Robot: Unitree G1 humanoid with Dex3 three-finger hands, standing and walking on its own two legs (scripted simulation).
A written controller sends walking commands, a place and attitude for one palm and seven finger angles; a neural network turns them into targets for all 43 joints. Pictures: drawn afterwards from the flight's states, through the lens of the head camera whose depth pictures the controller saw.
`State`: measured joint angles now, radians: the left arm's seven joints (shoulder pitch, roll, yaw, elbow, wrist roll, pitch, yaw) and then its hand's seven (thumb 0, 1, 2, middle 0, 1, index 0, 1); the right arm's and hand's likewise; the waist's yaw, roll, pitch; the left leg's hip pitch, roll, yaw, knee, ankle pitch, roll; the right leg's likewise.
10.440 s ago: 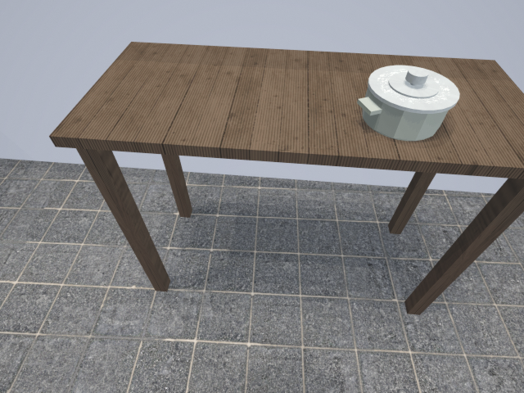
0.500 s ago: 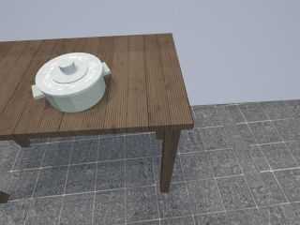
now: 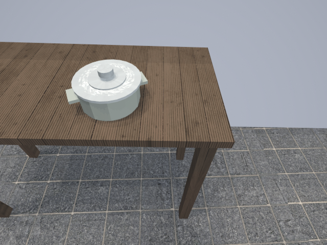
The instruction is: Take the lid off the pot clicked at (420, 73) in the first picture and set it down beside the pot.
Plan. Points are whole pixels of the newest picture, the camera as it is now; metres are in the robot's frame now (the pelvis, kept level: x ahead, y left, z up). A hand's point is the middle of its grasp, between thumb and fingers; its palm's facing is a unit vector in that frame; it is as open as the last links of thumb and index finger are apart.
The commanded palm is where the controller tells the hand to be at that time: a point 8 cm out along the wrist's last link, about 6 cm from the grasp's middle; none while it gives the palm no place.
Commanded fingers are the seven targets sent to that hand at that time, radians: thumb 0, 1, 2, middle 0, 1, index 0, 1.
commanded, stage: look again from close up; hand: left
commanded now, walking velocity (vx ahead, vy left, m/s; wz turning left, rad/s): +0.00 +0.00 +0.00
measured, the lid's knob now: (105, 71) +0.50 +0.20 +0.16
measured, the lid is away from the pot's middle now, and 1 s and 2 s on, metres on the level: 0.00 0.00 0.00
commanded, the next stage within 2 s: shuffle to correct the standing spot in 1.08 s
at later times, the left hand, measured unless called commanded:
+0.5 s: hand out of the picture +0.00 +0.20 -0.17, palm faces -0.01 -0.97 -0.23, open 7.4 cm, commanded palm none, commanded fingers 0.00 0.90 0.90 -0.20 -0.30 -0.20 -0.30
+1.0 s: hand out of the picture -0.01 +0.18 -0.17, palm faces -0.01 -0.98 -0.22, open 7.4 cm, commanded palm none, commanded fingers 0.00 0.90 0.90 -0.20 -0.30 -0.20 -0.30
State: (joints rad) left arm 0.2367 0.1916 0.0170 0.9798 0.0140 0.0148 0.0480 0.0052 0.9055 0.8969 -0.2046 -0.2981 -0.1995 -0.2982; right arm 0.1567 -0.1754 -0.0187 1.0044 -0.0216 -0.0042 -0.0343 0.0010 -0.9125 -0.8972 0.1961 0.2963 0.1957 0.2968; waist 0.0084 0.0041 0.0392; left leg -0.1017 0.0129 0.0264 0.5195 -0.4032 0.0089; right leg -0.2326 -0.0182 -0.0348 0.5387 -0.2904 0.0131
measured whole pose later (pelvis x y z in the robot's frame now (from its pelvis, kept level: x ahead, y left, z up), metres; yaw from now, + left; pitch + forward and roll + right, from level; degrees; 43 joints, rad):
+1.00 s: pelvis -0.04 +0.01 +0.00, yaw -2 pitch -1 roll +0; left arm 0.26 0.16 0.02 1.02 0.02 0.01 0.04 0.01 0.91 0.90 -0.20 -0.30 -0.20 -0.30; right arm 0.25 -0.15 -0.02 1.08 -0.01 0.00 -0.03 0.00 -0.91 -0.90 0.20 0.30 0.20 0.30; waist -0.01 0.00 0.07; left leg -0.15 0.00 0.07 0.51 -0.34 0.02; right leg -0.29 -0.03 0.01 0.52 -0.21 0.02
